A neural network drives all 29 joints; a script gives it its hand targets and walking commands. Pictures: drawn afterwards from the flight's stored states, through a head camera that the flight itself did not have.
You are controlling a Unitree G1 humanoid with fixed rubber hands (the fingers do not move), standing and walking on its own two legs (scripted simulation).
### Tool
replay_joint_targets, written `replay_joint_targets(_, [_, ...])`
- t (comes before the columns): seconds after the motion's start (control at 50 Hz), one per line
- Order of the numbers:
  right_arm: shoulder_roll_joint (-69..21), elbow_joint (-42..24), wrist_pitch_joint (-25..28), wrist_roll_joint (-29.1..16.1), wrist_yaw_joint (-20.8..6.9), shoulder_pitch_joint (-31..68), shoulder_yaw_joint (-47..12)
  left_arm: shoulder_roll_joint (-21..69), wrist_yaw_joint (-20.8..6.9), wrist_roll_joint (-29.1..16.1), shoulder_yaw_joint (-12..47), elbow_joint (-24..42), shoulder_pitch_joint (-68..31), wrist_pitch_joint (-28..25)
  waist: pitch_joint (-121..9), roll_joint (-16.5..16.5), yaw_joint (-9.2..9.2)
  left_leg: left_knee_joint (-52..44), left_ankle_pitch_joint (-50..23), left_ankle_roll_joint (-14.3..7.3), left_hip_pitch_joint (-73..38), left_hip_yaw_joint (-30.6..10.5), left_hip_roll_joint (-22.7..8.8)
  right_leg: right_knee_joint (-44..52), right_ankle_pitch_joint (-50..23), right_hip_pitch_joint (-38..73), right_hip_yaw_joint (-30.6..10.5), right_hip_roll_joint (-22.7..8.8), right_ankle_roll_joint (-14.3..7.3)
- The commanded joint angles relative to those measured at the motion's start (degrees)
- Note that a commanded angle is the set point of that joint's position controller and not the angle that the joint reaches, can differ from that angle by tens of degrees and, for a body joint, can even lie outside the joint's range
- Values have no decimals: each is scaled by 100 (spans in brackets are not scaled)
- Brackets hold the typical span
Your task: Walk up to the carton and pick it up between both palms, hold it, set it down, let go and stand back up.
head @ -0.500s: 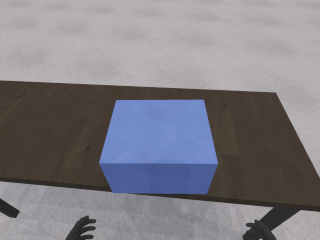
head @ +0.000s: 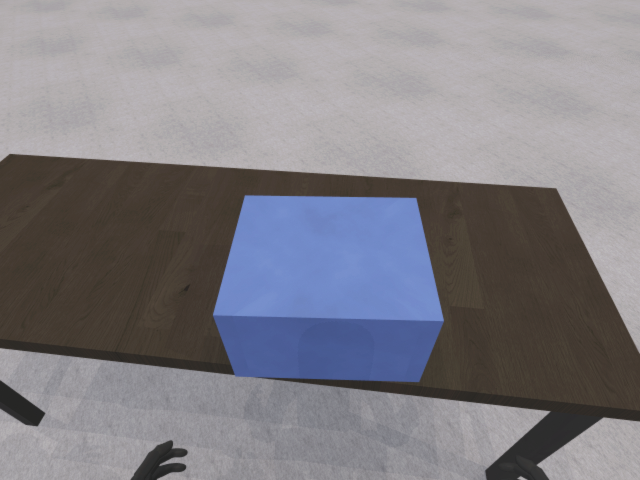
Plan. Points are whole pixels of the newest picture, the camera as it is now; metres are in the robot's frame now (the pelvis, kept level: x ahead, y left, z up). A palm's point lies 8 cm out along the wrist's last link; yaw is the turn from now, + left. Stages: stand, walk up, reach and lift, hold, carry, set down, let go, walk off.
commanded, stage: walk up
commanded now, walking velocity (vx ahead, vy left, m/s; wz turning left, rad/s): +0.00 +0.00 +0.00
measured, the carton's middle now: (328, 284) +0.44 +0.02 -0.04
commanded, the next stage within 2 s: none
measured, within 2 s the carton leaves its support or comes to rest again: neither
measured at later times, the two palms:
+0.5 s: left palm out of the picture +0.09 +0.26 -0.08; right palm out of the picture +0.12 -0.26 -0.08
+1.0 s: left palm out of the picture +0.08 +0.26 -0.09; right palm out of the picture +0.12 -0.27 -0.08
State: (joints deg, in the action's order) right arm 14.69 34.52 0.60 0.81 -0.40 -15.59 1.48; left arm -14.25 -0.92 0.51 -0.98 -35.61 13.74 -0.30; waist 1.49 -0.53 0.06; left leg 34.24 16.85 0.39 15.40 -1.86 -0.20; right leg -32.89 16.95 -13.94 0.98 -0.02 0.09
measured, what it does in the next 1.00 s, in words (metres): stands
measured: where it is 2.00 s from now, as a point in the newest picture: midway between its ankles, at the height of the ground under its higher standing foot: outside the picture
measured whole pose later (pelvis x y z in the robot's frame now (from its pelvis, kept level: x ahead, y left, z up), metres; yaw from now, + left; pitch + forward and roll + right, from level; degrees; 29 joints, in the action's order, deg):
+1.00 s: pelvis -0.03 -0.01 -0.01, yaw +3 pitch -2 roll +0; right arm 16.5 32.3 0.1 0.9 -1.0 -15.5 2.2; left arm -16.4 -1.0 0.7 -1.3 -34.5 14.3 0.5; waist 2.4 -0.7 0.1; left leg 36.7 14.7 1.0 20.1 -5.1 1.2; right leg -36.8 17.0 -17.9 4.2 -1.3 -0.7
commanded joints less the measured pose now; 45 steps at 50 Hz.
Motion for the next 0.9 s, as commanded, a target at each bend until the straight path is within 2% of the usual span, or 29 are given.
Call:
replay_joint_targets(0.0, [677, -490, 100, 17, 10, 166, 215, -675, 28, 10, -171, 455, -168, -71, -117, 39, 4, -737, -324, -192, 75, -518, -466, 661, -363, -144, -458, -417, -165])
replay_joint_targets(0.04, [688, -503, 102, 15, 9, 202, 216, -682, 27, 20, -191, 442, -17, -67, -194, -111, 76, -763, -197, -208, 86, -523, -485, 666, -353, -42, -378, -401, -129])
replay_joint_targets(0.06, [909, -635, 88, -21, 25, 287, 277, -804, 45, 35, -234, 543, -194, -69, 35, -229, -8, -687, -800, -255, 312, -525, -497, 328, -818, -85, -396, -445, -147])
replay_joint_targets(0.1, [903, -631, 72, -5, 17, 238, 278, -831, 50, 58, -238, 552, -102, -70, -252, -159, 35, -580, -1198, -366, 161, -515, -549, 135, -971, 15, -366, -433, -133])
replay_joint_targets(0.12, [968, -669, 53, 5, 21, 247, 304, -798, 48, 57, -234, 556, 1, -66, -418, -126, 86, -559, -1091, -432, 93, -586, -565, 119, -877, 85, -327, -408, -124])
replay_joint_targets(0.16, [968, -671, 21, -21, 23, 216, 309, -818, 59, 56, -272, 592, -60, -35, -208, -40, 35, -643, -842, -444, 325, -672, -568, 137, -669, 75, -390, -421, -176])
replay_joint_targets(0.2, [981, -720, -22, -18, 15, 319, 301, -825, 40, 40, -268, 590, -40, -14, -242, -207, 43, -572, -497, -385, 360, -596, -472, 232, -509, -9, -422, -468, -188])
replay_joint_targets(0.24, [972, -753, -41, -11, 6, 346, 284, -885, 36, 49, -283, 593, -101, 9, -183, -56, 30, -687, -50, -392, 528, -701, -505, 219, -169, -81, -405, -413, -180])
replay_joint_targets(0.28, [969, -772, -46, 7, -8, 415, 281, -909, 27, 18, -268, 636, -65, 0, -116, -22, 30, -617, -7, -387, 363, -693, -436, 344, 37, -298, -496, -472, -199])
replay_joint_targets(0.3, [942, -780, -48, 10, -11, 356, 290, -917, 23, 22, -278, 673, -137, -5, -10, 129, -15, -546, 30, -341, 406, -655, -395, 461, 134, -412, -539, -506, -229])
replay_joint_targets(0.38, [963, -787, -33, 18, -28, 373, 284, -983, 15, 26, -283, 671, -76, -17, -81, -16, -7, -583, 285, -325, 426, -740, -372, 509, 393, -464, -597, -538, -265])
replay_joint_targets(0.4, [925, -767, -26, 19, -32, 330, 280, -989, 13, 36, -295, 646, -119, -12, -72, 41, -23, -618, 458, -306, 468, -713, -335, 550, 564, -480, -584, -545, -278])
replay_joint_targets(0.42, [918, -783, -20, 20, -33, 370, 284, -970, 11, 27, -289, 713, -151, -17, 7, 154, 0, -583, 469, -300, 489, -699, -339, 590, 625, -541, -635, -550, -279])
replay_joint_targets(0.44, [941, -784, -15, 33, -31, 377, 292, -977, -3, 29, -281, 702, -177, -20, -6, 163, -8, -518, 438, -265, 394, -679, -290, 642, 691, -645, -645, -599, -282])
replay_joint_targets(0.48, [975, -790, 17, 11, -37, 364, 278, -1005, -1, 32, -273, 708, -228, -29, 65, 86, -21, -516, 85, -264, 463, -698, -311, 560, 372, -535, -565, -583, -252])
replay_joint_targets(0.5, [1014, -779, 18, 18, -35, 338, 298, -1032, -1, 18, -279, 665, -93, -32, -17, 85, 24, -568, 243, -293, 533, -740, -334, 593, 479, -506, -592, -611, -275])
replay_joint_targets(0.52, [976, -731, 8, 3, -36, 324, 303, -1084, 6, 18, -299, 651, -55, -41, -34, 258, 24, -571, 487, -288, 451, -696, -309, 688, 700, -599, -624, -617, -283])
replay_joint_targets(0.54, [952, -755, 10, 42, -35, 353, 314, -1048, 1, 7, -292, 652, -75, -43, -28, 85, 14, -517, 564, -252, 370, -688, -262, 756, 855, -720, -704, -658, -294])
replay_joint_targets(0.56, [926, -777, 19, 39, -41, 283, 291, -1118, 0, 3, -298, 680, -185, -30, 75, 197, -23, -504, 481, -245, 436, -701, -255, 738, 860, -707, -685, -688, -297])
replay_joint_targets(0.62, [990, -696, 32, 37, -50, 199, 323, -1050, -8, 19, -279, 658, -92, -16, -47, 48, -40, -670, 860, -278, 499, -803, -299, 718, 1212, -662, -558, -607, -276])
replay_joint_targets(0.64, [1001, -703, 51, 14, -46, 267, 311, -1011, 4, 20, -285, 661, -106, -20, 24, -79, 10, -749, 782, -281, 646, -861, -334, 606, 953, -559, -505, -558, -250])
replay_joint_targets(0.66, [977, -712, 58, 11, -55, 314, 309, -1015, 6, 42, -275, 636, -51, -32, -104, -75, 68, -778, 831, -311, 734, -914, -350, 530, 856, -375, -459, -538, -229])
replay_joint_targets(0.68, [921, -730, 56, 21, -49, 258, 289, -1063, 9, 34, -289, 626, -87, -30, -58, 100, 36, -762, 805, -289, 815, -913, -316, 576, 943, -347, -489, -592, -252])
replay_joint_targets(0.7, [947, -749, 49, 27, -46, 312, 297, -1031, 10, 30, -287, 678, -55, -38, 36, -6, 84, -648, 688, -276, 778, -818, -253, 679, 901, -418, -609, -658, -282])
replay_joint_targets(0.74, [907, -722, 43, 47, -49, 187, 320, -1053, 4, 22, -275, 624, -55, -54, -146, 102, 32, -451, 409, -229, 407, -720, -182, 804, 966, -604, -698, -783, -357])
replay_joint_targets(0.8, [887, -686, 70, 22, -51, 115, 295, -1073, 25, 23, -267, 619, -187, -38, -71, 205, -29, -466, 226, -256, 440, -792, -249, 735, 759, -579, -572, -731, -312])
replay_joint_targets(0.88, [964, -723, 50, -1, -46, 144, 322, -1045, 12, 22, -270, 586, -66, -15, -50, -55, 39, -601, 301, -317, 627, -901, -308, 575, 693, -453, -447, -644, -271])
